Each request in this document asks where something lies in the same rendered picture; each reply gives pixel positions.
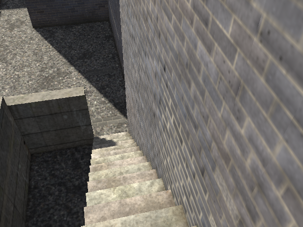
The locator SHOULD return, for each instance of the stairs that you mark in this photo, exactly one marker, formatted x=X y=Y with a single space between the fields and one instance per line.
x=124 y=190

